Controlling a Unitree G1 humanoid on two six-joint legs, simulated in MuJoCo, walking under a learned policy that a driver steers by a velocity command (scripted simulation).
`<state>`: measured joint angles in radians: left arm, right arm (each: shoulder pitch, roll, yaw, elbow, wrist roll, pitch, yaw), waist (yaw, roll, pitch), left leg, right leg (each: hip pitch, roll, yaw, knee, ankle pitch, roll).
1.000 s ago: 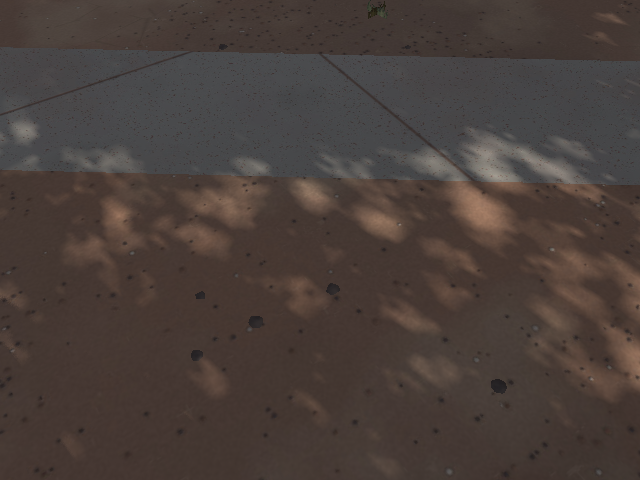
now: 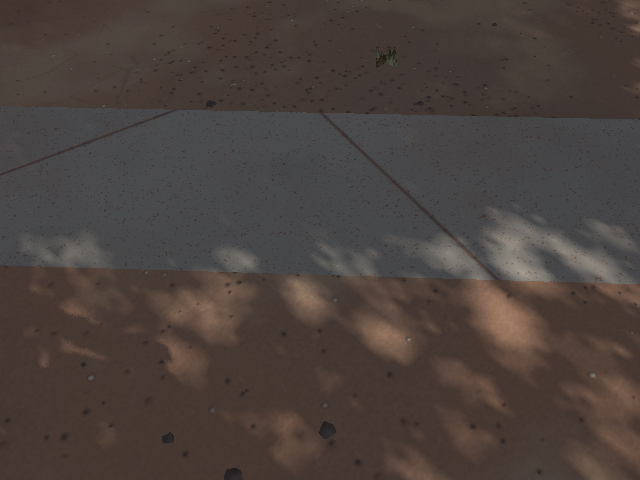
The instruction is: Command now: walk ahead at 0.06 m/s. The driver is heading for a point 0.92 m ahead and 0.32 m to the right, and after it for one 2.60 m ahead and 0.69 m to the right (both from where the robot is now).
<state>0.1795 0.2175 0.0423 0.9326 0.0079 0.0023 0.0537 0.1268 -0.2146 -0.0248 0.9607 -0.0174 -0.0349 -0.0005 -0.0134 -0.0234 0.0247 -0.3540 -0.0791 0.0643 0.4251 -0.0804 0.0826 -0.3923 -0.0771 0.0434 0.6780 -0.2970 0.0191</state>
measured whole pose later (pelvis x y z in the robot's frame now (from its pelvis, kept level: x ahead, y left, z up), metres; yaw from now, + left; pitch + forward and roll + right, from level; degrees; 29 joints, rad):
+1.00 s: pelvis +0.36 -0.01 -0.02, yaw -21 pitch +2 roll +1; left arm -0.06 0.26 0.05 0.74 0.03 -0.01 -0.10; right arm 0.53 -0.20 -0.03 1.05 -0.03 -0.11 -0.02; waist -0.07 -0.02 0.02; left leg 0.24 0.01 0.33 0.17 -0.42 -0.05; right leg -0.77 -0.04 -0.15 0.88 -0.06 -0.15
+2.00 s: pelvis +0.94 -0.42 +0.00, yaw -35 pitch +2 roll +1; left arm -0.03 0.25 0.01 0.62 0.02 -0.04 0.01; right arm 0.32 -0.34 -0.08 0.70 0.03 -0.01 -0.03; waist -0.10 0.02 0.05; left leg -0.42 -0.07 -0.12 0.99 -0.56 -0.04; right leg -0.45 0.02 0.07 0.52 -0.11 0.00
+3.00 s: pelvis +1.03 -0.44 +0.01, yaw +13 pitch +2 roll +0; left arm 0.17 0.26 0.06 0.73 0.00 0.01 0.01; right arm 0.16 -0.31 -0.07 0.58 -0.01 0.04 -0.02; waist 0.04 0.03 0.04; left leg -0.40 -0.01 -0.10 0.84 -0.47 -0.08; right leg -0.28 0.00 0.05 0.46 -0.20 -0.01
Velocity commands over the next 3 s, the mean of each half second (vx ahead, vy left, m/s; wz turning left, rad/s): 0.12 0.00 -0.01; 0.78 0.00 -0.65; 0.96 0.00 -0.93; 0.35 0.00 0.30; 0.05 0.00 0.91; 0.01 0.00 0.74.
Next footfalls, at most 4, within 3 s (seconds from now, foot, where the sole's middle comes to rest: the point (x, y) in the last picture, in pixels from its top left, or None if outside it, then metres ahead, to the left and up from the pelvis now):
0.04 right None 0.08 -0.15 -0.77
0.64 left None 0.22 0.14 -0.77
1.10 right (394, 442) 0.57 -0.13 -0.77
1.54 left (446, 273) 1.02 -0.30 -0.77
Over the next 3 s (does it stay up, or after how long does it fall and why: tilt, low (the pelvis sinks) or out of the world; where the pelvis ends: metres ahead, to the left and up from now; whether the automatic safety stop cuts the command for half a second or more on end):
stays up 1.03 -0.44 0.01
